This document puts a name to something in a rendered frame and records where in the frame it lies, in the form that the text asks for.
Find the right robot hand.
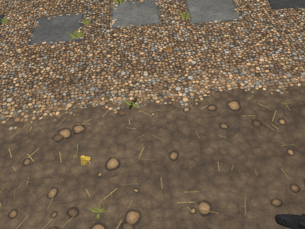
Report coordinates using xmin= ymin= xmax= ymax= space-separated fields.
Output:
xmin=274 ymin=214 xmax=305 ymax=229

